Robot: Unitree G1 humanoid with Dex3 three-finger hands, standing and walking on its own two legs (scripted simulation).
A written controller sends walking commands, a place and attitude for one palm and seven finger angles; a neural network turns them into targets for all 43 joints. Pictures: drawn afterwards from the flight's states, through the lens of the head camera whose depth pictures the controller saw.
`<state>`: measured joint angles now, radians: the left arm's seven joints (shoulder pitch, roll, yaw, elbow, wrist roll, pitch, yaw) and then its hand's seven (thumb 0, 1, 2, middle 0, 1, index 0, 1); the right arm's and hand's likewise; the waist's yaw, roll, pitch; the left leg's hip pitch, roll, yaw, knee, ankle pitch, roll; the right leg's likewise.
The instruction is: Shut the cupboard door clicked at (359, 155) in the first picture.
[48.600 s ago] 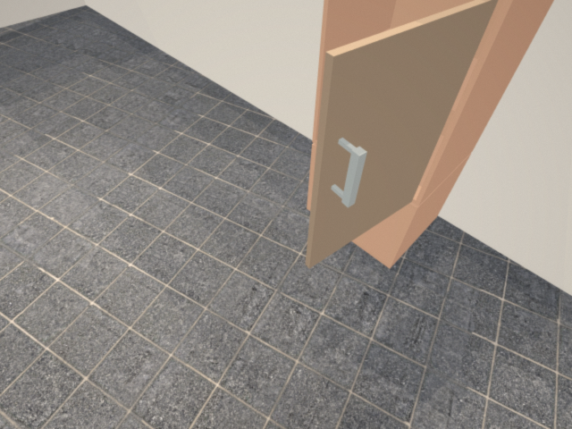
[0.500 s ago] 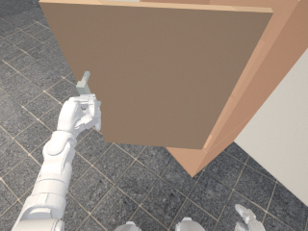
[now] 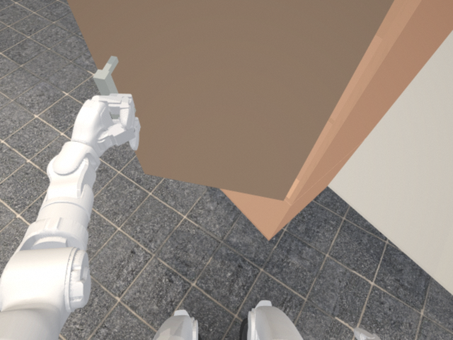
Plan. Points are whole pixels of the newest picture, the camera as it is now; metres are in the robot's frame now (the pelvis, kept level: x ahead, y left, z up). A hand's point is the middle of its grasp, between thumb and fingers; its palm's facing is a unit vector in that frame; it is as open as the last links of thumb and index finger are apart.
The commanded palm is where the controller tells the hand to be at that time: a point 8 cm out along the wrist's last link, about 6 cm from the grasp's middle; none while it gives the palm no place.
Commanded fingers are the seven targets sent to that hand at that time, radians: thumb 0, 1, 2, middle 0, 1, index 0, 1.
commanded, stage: push the door shut along its arc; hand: left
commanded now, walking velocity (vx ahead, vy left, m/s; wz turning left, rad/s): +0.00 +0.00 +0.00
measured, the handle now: (119, 97) +0.54 +0.18 +0.07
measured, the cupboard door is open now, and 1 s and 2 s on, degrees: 38 28 22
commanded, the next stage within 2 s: pull the fist back off the door in 1.04 s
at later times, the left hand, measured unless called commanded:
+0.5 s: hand (157, 108) +0.51 +0.11 +0.07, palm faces -0.40 -0.91 +0.00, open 3.1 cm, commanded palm +0.52 +0.16 +0.08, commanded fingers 0.00 0.90 0.90 -1.30 -1.50 -1.30 -1.50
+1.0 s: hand (177, 92) +0.54 +0.08 +0.08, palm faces -0.49 -0.87 -0.03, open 3.1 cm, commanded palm +0.56 +0.10 +0.08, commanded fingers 0.00 0.90 0.90 -1.30 -1.50 -1.30 -1.50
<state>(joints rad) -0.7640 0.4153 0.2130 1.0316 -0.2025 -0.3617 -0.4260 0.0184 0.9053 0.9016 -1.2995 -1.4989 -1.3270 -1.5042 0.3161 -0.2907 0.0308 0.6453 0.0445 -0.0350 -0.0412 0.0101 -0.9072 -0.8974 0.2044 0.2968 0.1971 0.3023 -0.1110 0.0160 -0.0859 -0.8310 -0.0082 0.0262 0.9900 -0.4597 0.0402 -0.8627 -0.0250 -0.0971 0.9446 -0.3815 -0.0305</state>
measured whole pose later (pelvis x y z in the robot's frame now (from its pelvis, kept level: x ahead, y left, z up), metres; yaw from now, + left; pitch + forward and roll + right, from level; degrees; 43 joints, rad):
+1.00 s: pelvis +0.02 +0.00 -0.02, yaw -2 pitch +24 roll -2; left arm -1.10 0.48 0.17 1.16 -0.13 -0.23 -0.53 0.00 0.93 0.96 -1.30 -1.50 -1.30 -1.50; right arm 0.38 -0.28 0.03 0.66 0.00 -0.03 -0.04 0.01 -0.91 -0.90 0.21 0.30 0.20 0.30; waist -0.20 0.04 -0.10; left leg -0.98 0.01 0.03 1.08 -0.52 0.05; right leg -1.02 0.00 -0.09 1.02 -0.42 -0.03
